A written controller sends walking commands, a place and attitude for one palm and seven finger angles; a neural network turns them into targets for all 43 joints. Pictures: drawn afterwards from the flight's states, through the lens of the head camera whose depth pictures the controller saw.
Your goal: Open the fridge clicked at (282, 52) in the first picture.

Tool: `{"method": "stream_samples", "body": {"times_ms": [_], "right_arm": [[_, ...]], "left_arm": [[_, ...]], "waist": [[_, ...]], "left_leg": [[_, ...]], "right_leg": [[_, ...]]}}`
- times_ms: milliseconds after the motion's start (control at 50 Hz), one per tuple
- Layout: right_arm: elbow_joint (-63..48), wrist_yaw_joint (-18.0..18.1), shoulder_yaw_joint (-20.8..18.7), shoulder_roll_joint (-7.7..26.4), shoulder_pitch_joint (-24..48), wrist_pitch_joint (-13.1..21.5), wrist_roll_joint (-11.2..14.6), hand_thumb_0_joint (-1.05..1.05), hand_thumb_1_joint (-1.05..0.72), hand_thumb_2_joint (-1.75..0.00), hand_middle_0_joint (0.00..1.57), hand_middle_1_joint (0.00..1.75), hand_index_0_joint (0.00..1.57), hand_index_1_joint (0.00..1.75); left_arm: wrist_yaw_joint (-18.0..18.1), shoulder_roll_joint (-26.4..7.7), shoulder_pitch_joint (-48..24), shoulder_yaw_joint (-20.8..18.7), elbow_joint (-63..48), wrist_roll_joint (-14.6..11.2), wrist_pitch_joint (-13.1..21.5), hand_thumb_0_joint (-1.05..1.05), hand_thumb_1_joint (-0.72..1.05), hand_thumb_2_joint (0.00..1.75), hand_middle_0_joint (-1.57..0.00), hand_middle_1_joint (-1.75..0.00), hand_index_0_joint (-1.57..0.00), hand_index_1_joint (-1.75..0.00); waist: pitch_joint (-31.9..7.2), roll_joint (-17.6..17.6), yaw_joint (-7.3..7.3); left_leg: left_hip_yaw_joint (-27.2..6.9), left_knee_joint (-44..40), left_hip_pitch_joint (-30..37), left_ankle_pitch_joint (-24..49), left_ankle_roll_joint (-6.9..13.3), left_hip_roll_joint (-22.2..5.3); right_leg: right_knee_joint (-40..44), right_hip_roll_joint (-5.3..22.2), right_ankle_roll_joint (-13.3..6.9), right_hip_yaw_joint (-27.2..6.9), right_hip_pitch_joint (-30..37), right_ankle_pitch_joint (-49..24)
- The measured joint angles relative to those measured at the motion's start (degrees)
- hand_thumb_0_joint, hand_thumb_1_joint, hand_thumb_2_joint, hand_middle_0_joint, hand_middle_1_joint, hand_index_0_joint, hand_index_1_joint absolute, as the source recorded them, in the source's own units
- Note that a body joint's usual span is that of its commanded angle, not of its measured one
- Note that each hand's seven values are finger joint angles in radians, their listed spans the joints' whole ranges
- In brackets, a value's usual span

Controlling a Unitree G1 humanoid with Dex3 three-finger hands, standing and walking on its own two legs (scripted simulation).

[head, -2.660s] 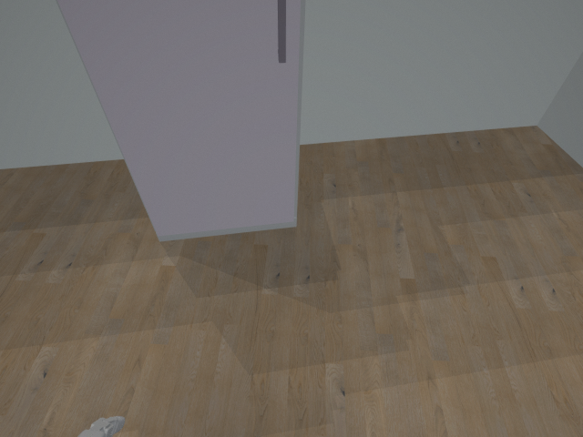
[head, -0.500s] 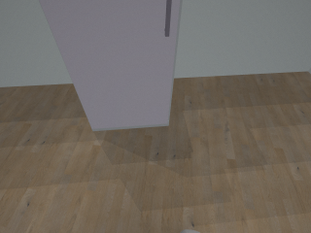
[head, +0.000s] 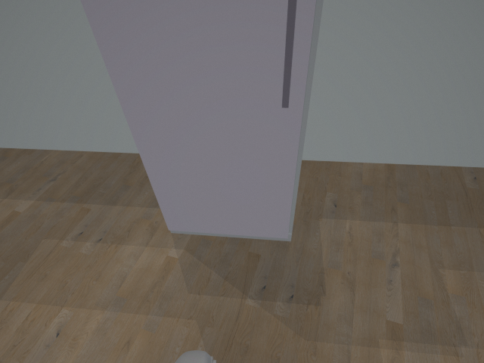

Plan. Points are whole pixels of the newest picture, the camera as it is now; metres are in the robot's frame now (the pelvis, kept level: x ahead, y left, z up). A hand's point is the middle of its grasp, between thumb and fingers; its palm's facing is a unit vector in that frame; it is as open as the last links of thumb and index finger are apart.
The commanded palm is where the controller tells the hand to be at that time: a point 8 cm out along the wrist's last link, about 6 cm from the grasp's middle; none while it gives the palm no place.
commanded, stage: take the last steps up to it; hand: right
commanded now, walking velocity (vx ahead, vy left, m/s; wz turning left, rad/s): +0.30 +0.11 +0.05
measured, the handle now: (288, 48) +0.78 -0.08 +0.19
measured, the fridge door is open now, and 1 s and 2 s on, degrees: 0 0 0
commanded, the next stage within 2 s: come to a stop and stand still in 0.74 s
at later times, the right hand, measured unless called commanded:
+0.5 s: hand (305, 332) +0.24 -0.10 -0.18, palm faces -0.12 +0.99 -0.10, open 7.3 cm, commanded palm none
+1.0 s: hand (294, 310) +0.29 -0.09 -0.19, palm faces +0.09 +0.98 -0.16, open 7.3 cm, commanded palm none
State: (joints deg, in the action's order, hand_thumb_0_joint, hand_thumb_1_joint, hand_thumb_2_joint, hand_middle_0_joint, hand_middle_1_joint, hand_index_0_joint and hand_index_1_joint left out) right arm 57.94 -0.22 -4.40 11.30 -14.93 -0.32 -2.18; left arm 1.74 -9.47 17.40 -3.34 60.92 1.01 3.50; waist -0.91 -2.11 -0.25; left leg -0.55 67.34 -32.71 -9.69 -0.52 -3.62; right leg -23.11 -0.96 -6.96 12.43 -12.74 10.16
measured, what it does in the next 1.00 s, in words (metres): walks ahead: left foot, then right foot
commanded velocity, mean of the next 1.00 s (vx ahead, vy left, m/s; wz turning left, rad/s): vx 0.15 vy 0.06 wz -0.01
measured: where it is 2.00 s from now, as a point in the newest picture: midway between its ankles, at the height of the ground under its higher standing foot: outside the picture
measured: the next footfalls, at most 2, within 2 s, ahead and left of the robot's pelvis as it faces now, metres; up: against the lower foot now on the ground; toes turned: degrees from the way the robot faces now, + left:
left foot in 0.60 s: +0.30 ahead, +0.19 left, +0.00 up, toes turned +11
right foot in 0.98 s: +0.41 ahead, -0.03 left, +0.00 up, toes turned -8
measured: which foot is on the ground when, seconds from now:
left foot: up 0.00-0.58, down 0.60-1.00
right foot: down 0.00-0.60, up 0.62-0.96, down 0.98-1.00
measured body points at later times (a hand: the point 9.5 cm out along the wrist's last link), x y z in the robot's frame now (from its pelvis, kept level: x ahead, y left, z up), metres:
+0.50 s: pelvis +0.14 +0.04 +0.00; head +0.18 +0.03 +0.45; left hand -0.04 +0.20 -0.13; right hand +0.25 -0.16 -0.16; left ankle +0.22 +0.19 -0.71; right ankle +0.04 -0.04 -0.74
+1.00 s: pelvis +0.31 +0.08 -0.01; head +0.31 +0.06 +0.44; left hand +0.43 +0.31 -0.14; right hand +0.29 -0.14 -0.18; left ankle +0.26 +0.18 -0.74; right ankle +0.37 -0.02 -0.74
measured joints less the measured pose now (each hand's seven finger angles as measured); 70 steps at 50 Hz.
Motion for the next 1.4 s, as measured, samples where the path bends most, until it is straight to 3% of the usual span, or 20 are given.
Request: {"method": "stream_samples", "body": {"times_ms": [140, 280, 420, 540, 600, 640, 680, 740, 860, 920, 960, 980, 1020, 1080, 1140, 1240, 1300, 1360, 1400], "right_arm": [[1.9, -0.6, 0.3, -1.0, 1.4, -1.3, 0.1, 0.0, -0.91, -0.9, 0.19, 0.3, 0.19, 0.3], [4.1, -0.6, 0.5, -1.1, 2.6, -1.7, 0.3, 0.0, -0.93, -0.9, 0.19, 0.3, 0.2, 0.3], [4.4, -0.9, 1.1, -1.7, 5.7, -1.2, 0.4, 0.0, -0.93, -0.9, 0.19, 0.3, 0.19, 0.3], [3.2, -1.0, 2.0, -3.9, 9.3, 0.1, 0.6, 0.01, -0.92, -0.9, 0.19, 0.3, 0.19, 0.3], [2.2, -1.0, 2.3, -4.7, 10.1, 2.2, 0.5, 0.0, -0.92, -0.9, 0.19, 0.3, 0.2, 0.3], [1.8, -0.5, 2.3, -5.3, 10.0, 3.8, 0.7, 0.0, -0.92, -0.9, 0.2, 0.3, 0.2, 0.3], [1.8, 0.0, 1.9, -5.6, 8.5, 4.7, 1.4, 0.0, -0.92, -0.9, 0.2, 0.3, 0.2, 0.3], [1.1, 1.5, 0.7, -4.4, 7.1, 5.8, 1.9, -0.05, -0.95, -0.89, 0.2, 0.3, 0.2, 0.3], [3.5, 1.8, 1.7, -2.5, 2.3, 4.6, 0.7, -0.04, -0.95, -0.9, 0.2, 0.3, 0.2, 0.3], [4.8, 1.6, 2.3, -2.6, 0.1, 3.6, 0.6, -0.03, -0.94, -0.9, 0.2, 0.3, 0.2, 0.3], [5.5, 1.7, 2.7, -2.9, -1.3, 2.8, 0.8, -0.02, -0.93, -0.9, 0.19, 0.3, 0.2, 0.3], [5.9, 1.7, 2.9, -3.0, -2.1, 2.4, 0.9, -0.01, -0.93, -0.9, 0.19, 0.3, 0.2, 0.3], [6.5, 2.0, 3.2, -2.7, -2.9, 1.3, 1.2, -0.01, -0.92, -0.9, 0.19, 0.3, 0.2, 0.3], [6.0, 2.3, 3.4, -2.8, -3.6, -0.3, 1.4, 0.0, -0.92, -0.9, 0.2, 0.3, 0.2, 0.3], [4.9, 2.0, 3.0, -3.1, -2.6, -1.6, 1.2, 0.0, -0.92, -0.9, 0.2, 0.3, 0.2, 0.3], [2.2, 2.0, 1.5, -2.2, -0.7, -2.5, 1.0, 0.0, -0.91, -0.9, 0.2, 0.3, 0.2, 0.3], [0.9, 1.9, 0.7, -1.2, 0.0, -2.7, 0.9, 0.0, -0.91, -0.9, 0.2, 0.3, 0.2, 0.3], [-0.2, 1.8, 0.7, -0.4, -0.6, -1.6, 0.6, 0.0, -0.91, -0.9, 0.2, 0.3, 0.2, 0.3], [0.2, 2.0, 1.1, -0.8, -1.1, -1.0, 0.2, 0.0, -0.91, -0.9, 0.19, 0.3, 0.2, 0.3]], "left_arm": [[0.3, 2.4, 6.7, 0.7, 3.4, 0.1, 0.3, 0.0, 0.93, 0.9, -0.19, -0.3, -0.19, -0.3], [0.6, 5.7, 11.7, 1.6, 6.4, 0.4, 0.4, 0.0, 0.92, 0.9, -0.2, -0.3, -0.2, -0.3], [0.4, 7.3, 14.5, 2.0, 8.3, 0.8, 0.2, 0.0, 0.91, 0.9, -0.2, -0.3, -0.2, -0.3], [0.2, 6.4, 14.7, 1.7, 8.8, 1.0, -0.2, 0.0, 0.91, 0.9, -0.2, -0.3, -0.2, -0.3], [0.0, 6.1, 14.7, 1.4, 9.1, 0.4, -0.4, 0.0, 0.91, 0.9, -0.2, -0.3, -0.2, -0.3], [-0.3, 5.5, 12.6, 1.4, 9.0, -0.2, -1.5, 0.0, 0.91, 0.9, -0.2, -0.3, -0.2, -0.3], [-0.5, 4.6, 9.7, 0.9, 8.0, -0.4, -2.3, 0.0, 0.91, 0.9, -0.2, -0.3, -0.2, -0.3], [-0.3, 2.7, 4.5, 0.2, 5.3, 0.0, -2.6, 0.01, 0.91, 0.9, -0.2, -0.3, -0.19, -0.3], [-0.5, -0.7, -6.0, -0.7, -1.4, 0.3, -2.3, 0.0, 0.92, 0.9, -0.19, -0.3, -0.19, -0.3], [-0.7, -1.0, -9.4, -0.1, -2.9, 0.1, -2.0, 0.0, 0.92, 0.9, -0.19, -0.3, -0.19, -0.3], [-0.7, -0.7, -10.7, 0.7, -3.1, 0.0, -1.7, 0.0, 0.92, 0.9, -0.19, -0.3, -0.19, -0.3], [-0.7, -0.5, -11.0, 1.1, -3.0, 0.0, -1.4, 0.0, 0.92, 0.9, -0.19, -0.3, -0.19, -0.3], [-0.6, 0.9, -11.5, 1.8, -2.4, -0.1, -1.4, 0.0, 0.92, 0.9, -0.19, -0.3, -0.19, -0.3], [0.0, 2.5, -12.2, 2.7, -2.4, -0.4, -2.1, 0.0, 0.92, 0.9, -0.19, -0.3, -0.19, -0.3], [0.6, 3.2, -13.2, 2.6, -3.0, -0.3, -2.9, 0.0, 0.91, 0.9, -0.19, -0.3, -0.19, -0.3], [0.8, 2.2, -13.9, 0.8, -4.0, -0.4, -4.0, -0.02, 0.93, 0.9, -0.2, -0.3, -0.2, -0.3], [0.4, 0.6, -13.1, -0.1, -3.7, 0.1, -4.8, -0.02, 0.93, 0.9, -0.2, -0.3, -0.2, -0.3], [-0.1, -0.9, -10.9, -0.8, -2.8, 0.2, -5.8, -0.01, 0.92, 0.9, -0.2, -0.3, -0.2, -0.3], [-0.5, -1.9, -9.3, -1.2, -2.0, -0.1, -7.0, -0.01, 0.92, 0.9, -0.2, -0.3, -0.2, -0.3]], "waist": [[0.1, 0.0, 2.3], [1.6, 0.3, 4.19], [3.2, 0.7, 5.63], [4.4, 1.9, 6.54], [4.6, 2.7, 5.48], [5.1, 3.4, 4.33], [4.7, 3.5, 3.15], [3.5, 3.9, 1.75], [1.9, 4.9, 1.17], [2.2, 4.4, -0.04], [2.7, 4.1, -1.13], [2.8, 3.8, -1.6], [3.1, 1.4, -2.57], [3.9, -0.4, -3.55], [5.9, 0.4, -3.08], [8.1, 2.2, -1.95], [7.5, 3.0, -1.3], [5.3, 3.2, -0.96], [4.0, 4.1, -0.92]], "left_leg": [[-0.5, -7.7, 1.1, 2.3, -1.1, -1.6], [1.9, -14.8, 3.4, 0.8, -1.0, -2.3], [4.7, -21.2, 4.0, -2.2, -0.2, -2.3], [7.4, -30.5, 6.4, -4.5, 1.4, -0.8], [9.4, -36.7, 10.6, 0.5, 2.9, 0.8], [10.5, -32.8, 10.8, -1.8, 3.3, 1.4], [11.1, -32.8, 13.0, -4.7, 3.6, 1.8], [12.2, -37.1, 17.1, -4.5, 3.2, 2.6], [12.7, -42.5, 22.2, -4.6, 3.2, 3.5], [12.5, -42.4, 23.9, -5.9, 2.6, 3.5], [12.2, -40.8, 24.8, -7.6, 1.9, 3.6], [12.1, -39.4, 25.0, -8.9, 1.5, 3.5], [11.2, -37.3, 25.3, -10.2, 0.6, 1.8], [8.0, -32.2, 23.4, -14.5, -0.7, 0.7], [4.7, -21.1, 18.2, -20.2, -1.1, 0.9], [1.7, -11.2, 11.1, -20.3, -1.5, 1.2], [2.1, -15.0, 11.6, -18.7, -1.2, 0.6], [3.2, -28.2, 16.9, -13.6, -0.7, -0.3], [3.8, -29.1, 17.1, -10.6, 0.1, 0.1]], "right_leg": [[4.7, -0.7, 0.1, 0.6, 4.5, 0.5], [7.6, 0.5, 1.4, 0.5, 8.6, 2.0], [7.3, 1.9, 3.5, 0.2, 11.7, 5.6], [3.8, 3.7, 6.4, 0.2, 14.1, 11.2], [-5.3, 5.9, 8.0, -0.6, 12.8, 16.9], [-22.7, 6.8, 7.3, -4.7, 6.4, 20.0], [-38.2, 6.1, 6.5, -7.7, -0.6, 18.9], [-45.7, 6.7, 6.6, -8.6, -9.3, 13.6], [-32.4, 8.0, 8.2, -7.1, -15.8, 8.6], [-21.9, 7.6, 8.7, -6.8, -13.6, 6.3], [-13.6, 6.9, 8.9, -7.0, -10.1, 1.1], [-10.6, 6.7, 8.1, -6.8, -8.0, -1.5], [-10.0, 5.3, 6.0, -5.7, -6.1, 1.1], [-8.5, 4.2, 4.8, -3.9, -4.5, 2.4], [-6.4, 4.2, 4.6, -3.6, -4.4, 0.5], [-5.2, 5.5, 5.3, -3.3, -5.9, -2.1], [-6.0, 6.4, 6.2, -3.6, -7.2, -2.9], [-8.8, 6.6, 7.4, -4.1, -9.4, -2.2], [-13.5, 6.2, 8.2, -6.3, -11.4, 6.3]]}}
